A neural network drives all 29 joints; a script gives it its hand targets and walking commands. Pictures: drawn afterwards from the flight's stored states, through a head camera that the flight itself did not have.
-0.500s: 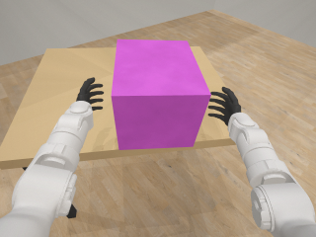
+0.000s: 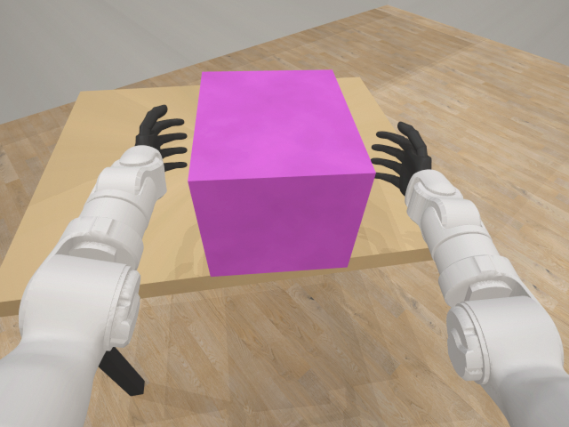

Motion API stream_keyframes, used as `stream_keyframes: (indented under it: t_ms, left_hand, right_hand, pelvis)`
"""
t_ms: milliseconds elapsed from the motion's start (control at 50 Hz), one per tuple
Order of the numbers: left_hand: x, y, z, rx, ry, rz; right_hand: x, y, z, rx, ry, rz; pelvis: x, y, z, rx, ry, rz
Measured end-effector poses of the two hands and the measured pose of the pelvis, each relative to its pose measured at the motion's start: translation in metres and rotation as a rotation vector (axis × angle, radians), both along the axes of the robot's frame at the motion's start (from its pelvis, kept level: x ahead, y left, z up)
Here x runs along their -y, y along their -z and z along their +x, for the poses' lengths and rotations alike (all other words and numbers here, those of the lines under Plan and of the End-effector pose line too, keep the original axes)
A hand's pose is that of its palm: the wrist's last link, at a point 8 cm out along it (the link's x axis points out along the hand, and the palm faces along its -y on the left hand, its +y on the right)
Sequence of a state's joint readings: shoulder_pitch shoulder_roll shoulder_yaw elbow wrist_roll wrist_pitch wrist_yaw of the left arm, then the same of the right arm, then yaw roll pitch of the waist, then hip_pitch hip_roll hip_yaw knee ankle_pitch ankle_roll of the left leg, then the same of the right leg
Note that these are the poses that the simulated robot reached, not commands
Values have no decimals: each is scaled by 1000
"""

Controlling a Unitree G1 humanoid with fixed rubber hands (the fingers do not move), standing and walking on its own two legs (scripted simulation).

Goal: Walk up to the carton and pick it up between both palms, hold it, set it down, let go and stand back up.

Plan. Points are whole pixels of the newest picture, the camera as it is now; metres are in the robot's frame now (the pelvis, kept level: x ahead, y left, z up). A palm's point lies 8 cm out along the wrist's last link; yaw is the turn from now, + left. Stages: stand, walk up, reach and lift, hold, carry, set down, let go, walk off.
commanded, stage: reach and lift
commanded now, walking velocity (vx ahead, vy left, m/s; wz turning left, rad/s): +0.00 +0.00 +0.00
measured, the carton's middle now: (274, 168) +0.55 +0.02 +0.05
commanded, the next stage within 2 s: none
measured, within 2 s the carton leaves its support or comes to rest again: neither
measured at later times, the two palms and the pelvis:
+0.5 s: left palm (146, 180) +0.46 +0.22 +0.11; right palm (400, 178) +0.45 -0.17 +0.12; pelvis +0.00 +0.00 +0.00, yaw -1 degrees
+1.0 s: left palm (157, 195) +0.48 +0.22 +0.06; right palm (392, 187) +0.48 -0.18 +0.07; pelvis +0.01 +0.00 -0.01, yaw -1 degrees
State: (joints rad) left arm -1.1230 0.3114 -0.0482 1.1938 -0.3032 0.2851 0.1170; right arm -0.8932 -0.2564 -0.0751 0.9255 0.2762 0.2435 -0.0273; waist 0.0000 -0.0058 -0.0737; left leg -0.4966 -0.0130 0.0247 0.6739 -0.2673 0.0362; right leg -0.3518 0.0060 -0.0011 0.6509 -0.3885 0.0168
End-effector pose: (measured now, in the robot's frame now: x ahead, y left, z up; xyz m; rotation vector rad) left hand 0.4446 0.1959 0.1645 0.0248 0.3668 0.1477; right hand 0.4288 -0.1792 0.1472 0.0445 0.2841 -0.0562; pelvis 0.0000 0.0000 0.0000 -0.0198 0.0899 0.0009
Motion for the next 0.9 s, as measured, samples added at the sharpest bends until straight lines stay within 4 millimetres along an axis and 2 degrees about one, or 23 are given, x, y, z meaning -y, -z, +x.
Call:
stream_keyframes:
  t_ms: [140,240,340,620,720,900]
  left_hand:
    - [-4,-14,8,10,-10,13]
    - [-9,-10,11,4,-21,25]
    - [-14,8,12,-15,-23,33]
    - [-27,81,12,-35,-33,55]
    - [-27,94,18,-24,-31,55]
    - [-25,105,31,-10,-32,47]
  right_hand:
    - [-9,-12,11,-7,-9,-23]
    - [-13,-10,17,-34,-10,-38]
    - [-11,5,18,-69,-3,-60]
    - [-3,45,32,-60,19,-76]
    - [-2,61,37,-70,26,-54]
    - [-1,71,50,-39,17,-49]
  pelvis:
    - [-2,1,-4,-30,2,-5]
    - [-4,1,-6,-50,2,-7]
    - [-4,1,-6,-71,3,-8]
    - [-4,5,-1,-205,10,-12]
    - [-5,7,1,-251,11,-13]
    - [-3,9,7,-319,13,-11]
